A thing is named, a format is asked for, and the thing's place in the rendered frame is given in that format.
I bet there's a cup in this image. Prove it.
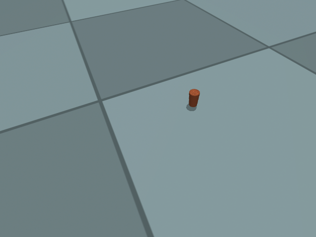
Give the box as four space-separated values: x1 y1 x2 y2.
189 89 200 107

